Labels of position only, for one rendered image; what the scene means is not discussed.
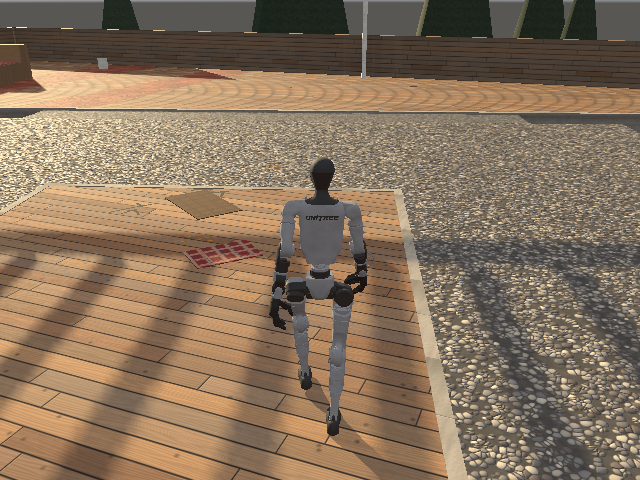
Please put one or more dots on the robot torso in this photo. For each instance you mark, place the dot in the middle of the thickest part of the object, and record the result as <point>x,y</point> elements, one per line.
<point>321,233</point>

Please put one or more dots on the robot right foot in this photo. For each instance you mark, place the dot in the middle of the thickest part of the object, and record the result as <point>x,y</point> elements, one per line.
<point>332,425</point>

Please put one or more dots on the left robot upper arm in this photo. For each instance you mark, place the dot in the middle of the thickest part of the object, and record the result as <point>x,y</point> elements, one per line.
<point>287,227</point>

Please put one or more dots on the right robot upper arm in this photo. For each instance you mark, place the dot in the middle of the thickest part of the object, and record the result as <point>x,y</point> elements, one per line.
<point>352,211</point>

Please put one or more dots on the robot left forearm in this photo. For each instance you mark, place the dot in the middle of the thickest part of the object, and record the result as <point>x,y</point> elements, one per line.
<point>280,275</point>

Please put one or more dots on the right robot hand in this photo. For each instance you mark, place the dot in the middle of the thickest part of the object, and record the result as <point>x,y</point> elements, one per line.
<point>352,279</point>

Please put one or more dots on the left robot hand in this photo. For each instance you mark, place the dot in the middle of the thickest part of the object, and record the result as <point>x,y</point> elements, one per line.
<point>273,312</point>

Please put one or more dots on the robot right forearm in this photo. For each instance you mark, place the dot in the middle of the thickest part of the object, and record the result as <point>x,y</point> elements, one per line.
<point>360,261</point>

